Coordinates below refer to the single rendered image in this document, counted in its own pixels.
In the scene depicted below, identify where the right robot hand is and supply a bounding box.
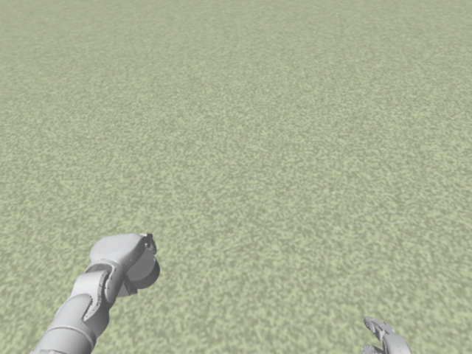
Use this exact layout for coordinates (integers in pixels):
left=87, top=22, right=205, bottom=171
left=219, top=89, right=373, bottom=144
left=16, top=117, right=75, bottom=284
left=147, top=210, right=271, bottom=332
left=359, top=316, right=412, bottom=354

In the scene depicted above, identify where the left robot arm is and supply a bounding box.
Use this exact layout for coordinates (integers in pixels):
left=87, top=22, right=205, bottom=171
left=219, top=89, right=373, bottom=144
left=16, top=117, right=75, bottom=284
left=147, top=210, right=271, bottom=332
left=28, top=260, right=125, bottom=354

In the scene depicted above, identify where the left robot hand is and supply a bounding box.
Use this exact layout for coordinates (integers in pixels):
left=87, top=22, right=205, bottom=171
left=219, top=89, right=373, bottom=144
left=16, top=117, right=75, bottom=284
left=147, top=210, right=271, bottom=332
left=89, top=233, right=156, bottom=297

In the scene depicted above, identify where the tin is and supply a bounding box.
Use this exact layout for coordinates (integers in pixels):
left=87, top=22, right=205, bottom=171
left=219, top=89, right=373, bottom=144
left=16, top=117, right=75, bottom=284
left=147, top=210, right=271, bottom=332
left=126, top=249, right=160, bottom=289

